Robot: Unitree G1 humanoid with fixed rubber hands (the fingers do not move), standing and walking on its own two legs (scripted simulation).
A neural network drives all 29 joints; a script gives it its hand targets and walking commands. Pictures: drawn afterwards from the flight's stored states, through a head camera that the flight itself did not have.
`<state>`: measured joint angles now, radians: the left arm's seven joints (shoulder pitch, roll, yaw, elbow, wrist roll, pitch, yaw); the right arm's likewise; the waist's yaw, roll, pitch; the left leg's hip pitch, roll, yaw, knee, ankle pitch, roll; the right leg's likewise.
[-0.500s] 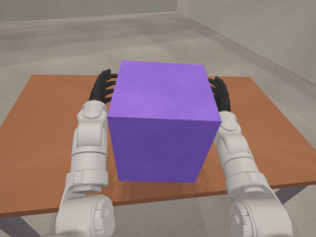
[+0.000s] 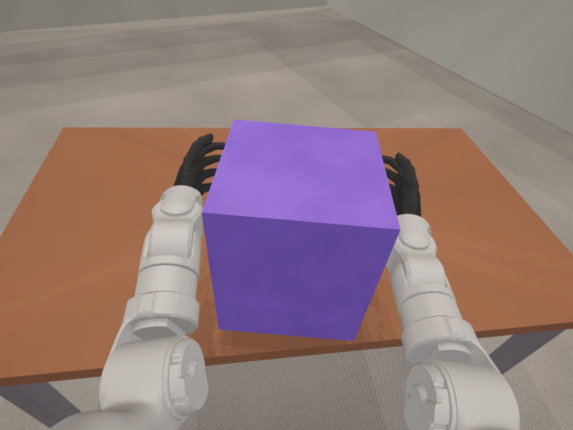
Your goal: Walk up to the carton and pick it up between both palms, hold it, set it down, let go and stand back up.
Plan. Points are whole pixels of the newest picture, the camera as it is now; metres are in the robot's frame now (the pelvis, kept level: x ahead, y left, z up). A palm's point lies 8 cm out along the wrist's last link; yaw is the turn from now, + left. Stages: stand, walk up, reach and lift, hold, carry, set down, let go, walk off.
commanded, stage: set down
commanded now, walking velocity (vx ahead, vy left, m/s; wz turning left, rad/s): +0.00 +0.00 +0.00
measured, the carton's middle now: (295, 233) +0.37 -0.01 +0.08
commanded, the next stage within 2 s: none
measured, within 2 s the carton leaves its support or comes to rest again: rests again in 0.56 s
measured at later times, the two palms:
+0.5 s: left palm (189, 200) +0.40 +0.15 +0.12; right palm (395, 220) +0.37 -0.15 +0.12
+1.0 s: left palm (192, 205) +0.40 +0.15 +0.11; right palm (397, 228) +0.36 -0.15 +0.11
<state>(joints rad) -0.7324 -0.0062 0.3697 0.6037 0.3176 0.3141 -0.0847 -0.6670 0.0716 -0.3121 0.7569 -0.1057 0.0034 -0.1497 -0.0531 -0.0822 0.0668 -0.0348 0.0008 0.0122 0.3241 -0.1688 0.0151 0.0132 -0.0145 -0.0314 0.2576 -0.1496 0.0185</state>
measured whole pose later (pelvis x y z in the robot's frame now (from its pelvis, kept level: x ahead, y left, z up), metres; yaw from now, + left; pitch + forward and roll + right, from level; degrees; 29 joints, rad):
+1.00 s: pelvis +0.01 +0.00 +0.00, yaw -1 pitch -6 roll -1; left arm -0.63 -0.04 0.36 0.60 0.32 0.19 -0.09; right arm -0.56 0.09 -0.32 0.75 -0.15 -0.12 -0.14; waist -0.03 -0.08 0.07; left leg -0.03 0.01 0.04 0.31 -0.18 0.02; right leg 0.02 -0.01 -0.03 0.22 -0.14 0.02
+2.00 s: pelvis +0.01 +0.01 +0.00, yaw -2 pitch -5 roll -1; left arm -0.65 -0.09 0.43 0.60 0.37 0.10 -0.12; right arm -0.55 0.13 -0.42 0.73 -0.24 -0.21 -0.08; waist -0.01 -0.09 0.10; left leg -0.05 0.00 0.08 0.30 -0.17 0.03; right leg -0.02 -0.02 -0.01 0.23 -0.13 0.03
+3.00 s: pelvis +0.02 -0.02 +0.00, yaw -3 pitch +1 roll -1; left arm -0.57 0.24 0.11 0.50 -0.11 0.27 0.00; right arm -0.55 -0.15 0.09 0.57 0.34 0.10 -0.25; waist -0.01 -0.03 0.01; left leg -0.19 0.05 0.07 0.38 -0.21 -0.01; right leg -0.17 0.02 -0.01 0.32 -0.17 -0.01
